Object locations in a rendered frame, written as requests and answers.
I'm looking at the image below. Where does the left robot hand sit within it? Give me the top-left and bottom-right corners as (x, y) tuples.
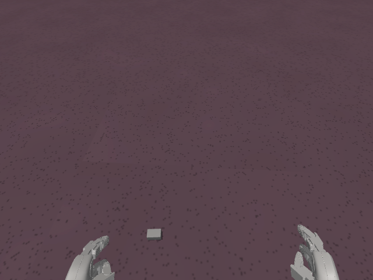
(65, 236), (115, 280)

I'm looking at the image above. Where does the right robot hand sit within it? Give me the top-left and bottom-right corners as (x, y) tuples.
(290, 225), (339, 280)

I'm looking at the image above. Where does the small box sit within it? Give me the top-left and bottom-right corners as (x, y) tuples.
(147, 229), (162, 240)

